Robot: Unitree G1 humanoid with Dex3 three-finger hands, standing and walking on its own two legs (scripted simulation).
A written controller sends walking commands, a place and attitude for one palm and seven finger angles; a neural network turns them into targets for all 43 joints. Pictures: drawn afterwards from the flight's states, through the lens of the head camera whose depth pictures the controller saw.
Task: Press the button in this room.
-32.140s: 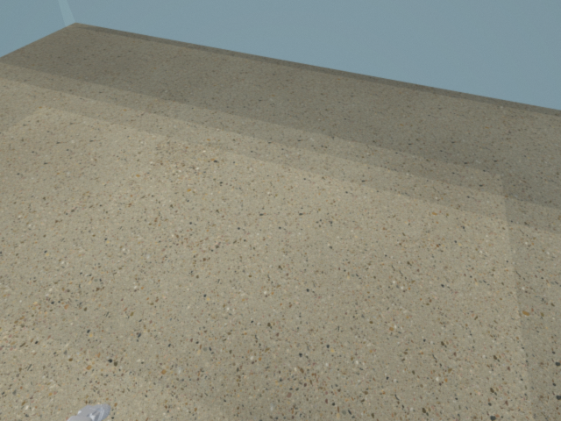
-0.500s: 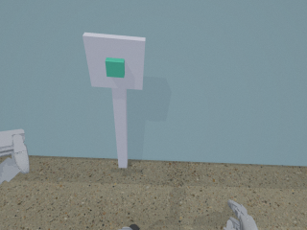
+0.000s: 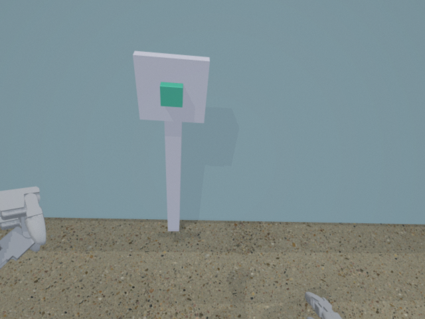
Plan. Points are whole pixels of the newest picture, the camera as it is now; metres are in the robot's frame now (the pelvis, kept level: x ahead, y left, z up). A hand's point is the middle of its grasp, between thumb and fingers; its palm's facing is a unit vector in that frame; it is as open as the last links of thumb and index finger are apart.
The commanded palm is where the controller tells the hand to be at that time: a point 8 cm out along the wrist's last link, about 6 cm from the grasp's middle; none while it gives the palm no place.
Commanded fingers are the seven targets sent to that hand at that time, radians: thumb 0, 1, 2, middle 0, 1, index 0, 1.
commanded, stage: stop stepping back and stand still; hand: left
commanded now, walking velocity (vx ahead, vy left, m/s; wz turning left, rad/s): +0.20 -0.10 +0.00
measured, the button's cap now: (171, 94) +0.71 +0.18 +0.08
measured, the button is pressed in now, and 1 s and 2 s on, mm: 0 0 0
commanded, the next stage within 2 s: let the arm hang, fingers relaxed in 0.30 s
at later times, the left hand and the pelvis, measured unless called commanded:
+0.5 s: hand (60, 267) +0.19 +0.27 +0.04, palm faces +0.25 -0.84 -0.48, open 3.0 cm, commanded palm none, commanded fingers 0.00 0.90 0.90 -1.08 -1.26 -1.08 -1.26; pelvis +0.00 +0.01 -0.01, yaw +3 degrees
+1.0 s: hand out of the picture -0.06 +0.18 -0.16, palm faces +0.12 -0.97 -0.21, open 5.7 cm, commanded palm none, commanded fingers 0.00 0.90 0.90 -0.20 -0.30 -0.20 -0.30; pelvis +0.01 +0.01 +0.01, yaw +5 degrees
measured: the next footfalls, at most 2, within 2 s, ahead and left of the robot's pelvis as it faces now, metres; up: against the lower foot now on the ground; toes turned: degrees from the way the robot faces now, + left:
left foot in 0.08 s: +0.07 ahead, +0.12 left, +0.00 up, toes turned +7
right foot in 0.40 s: +0.03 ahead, -0.09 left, +0.00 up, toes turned -3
